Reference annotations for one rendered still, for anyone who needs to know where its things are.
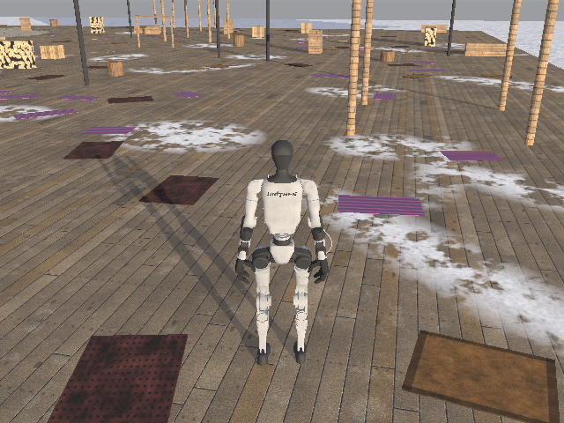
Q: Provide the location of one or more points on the robot right hand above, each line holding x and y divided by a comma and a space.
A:
323, 270

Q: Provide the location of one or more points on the robot left forearm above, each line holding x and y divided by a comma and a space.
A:
244, 241

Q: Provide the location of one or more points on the robot right forearm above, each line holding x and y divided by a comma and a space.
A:
319, 241

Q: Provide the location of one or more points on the robot left upper arm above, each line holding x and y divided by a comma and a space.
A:
254, 187

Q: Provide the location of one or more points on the robot right upper arm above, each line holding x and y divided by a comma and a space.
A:
309, 187

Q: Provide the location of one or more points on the robot left hand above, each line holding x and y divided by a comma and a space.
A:
240, 270

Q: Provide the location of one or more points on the humanoid robot head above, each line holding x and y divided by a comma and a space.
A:
282, 152

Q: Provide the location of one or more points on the robot left thigh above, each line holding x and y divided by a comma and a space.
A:
261, 261

